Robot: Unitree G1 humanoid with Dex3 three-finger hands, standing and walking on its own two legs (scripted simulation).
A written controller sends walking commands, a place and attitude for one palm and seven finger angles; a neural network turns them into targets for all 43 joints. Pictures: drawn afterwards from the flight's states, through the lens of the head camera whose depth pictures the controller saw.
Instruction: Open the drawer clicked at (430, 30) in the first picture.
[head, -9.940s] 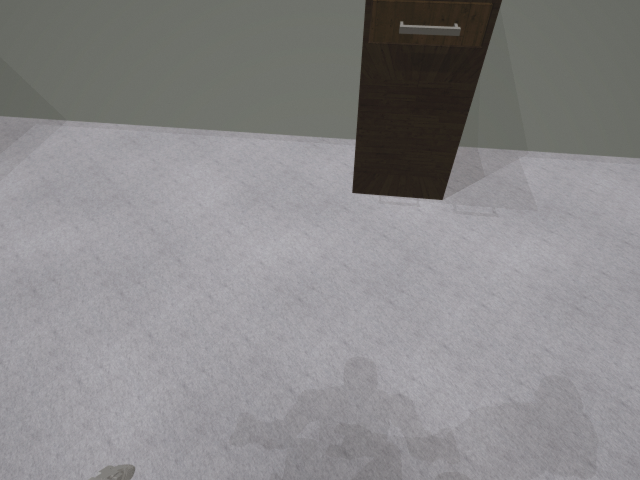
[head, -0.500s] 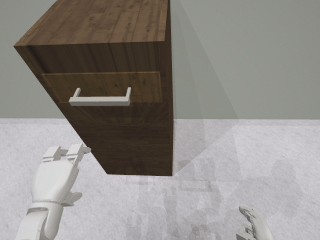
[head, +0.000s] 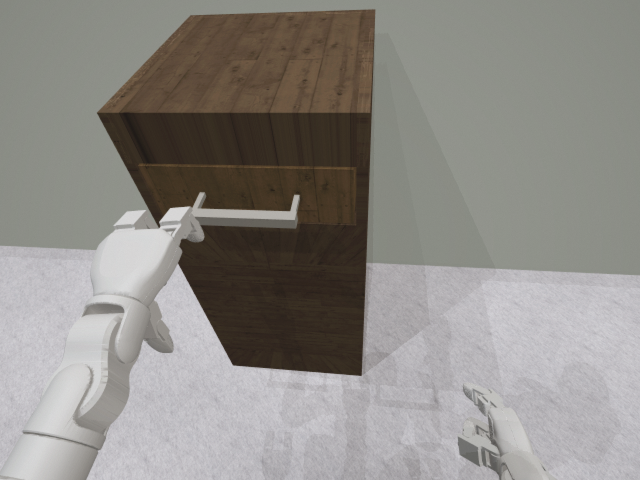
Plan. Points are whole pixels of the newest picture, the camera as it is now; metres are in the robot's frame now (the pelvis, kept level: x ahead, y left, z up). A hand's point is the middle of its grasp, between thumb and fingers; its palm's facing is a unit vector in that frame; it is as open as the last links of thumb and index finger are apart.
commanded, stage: raise the hand with hooked fingers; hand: left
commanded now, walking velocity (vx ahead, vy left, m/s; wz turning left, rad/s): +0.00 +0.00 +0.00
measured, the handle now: (244, 209) +0.54 +0.23 +0.01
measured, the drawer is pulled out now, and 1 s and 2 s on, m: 0.00 0.00 0.00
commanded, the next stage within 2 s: move the hooked fingers above the handle in 0.50 s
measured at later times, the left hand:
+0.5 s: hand (168, 280) +0.29 +0.23 +0.12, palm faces +0.09 -0.07 -0.99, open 13.8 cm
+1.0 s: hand (181, 263) +0.33 +0.23 +0.10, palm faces +0.00 -0.04 -1.00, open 13.8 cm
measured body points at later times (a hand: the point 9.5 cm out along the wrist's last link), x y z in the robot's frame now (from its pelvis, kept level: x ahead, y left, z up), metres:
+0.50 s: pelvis -0.02 -0.01 +0.00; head +0.00 -0.05 +0.45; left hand +0.28 +0.23 +0.17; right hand +0.16 -0.24 -0.12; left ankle -0.03 +0.10 -0.74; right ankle +0.00 -0.13 -0.74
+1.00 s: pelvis -0.02 -0.02 +0.00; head +0.00 -0.05 +0.45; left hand +0.32 +0.23 +0.16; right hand +0.16 -0.26 -0.12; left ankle -0.03 +0.10 -0.74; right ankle +0.00 -0.13 -0.74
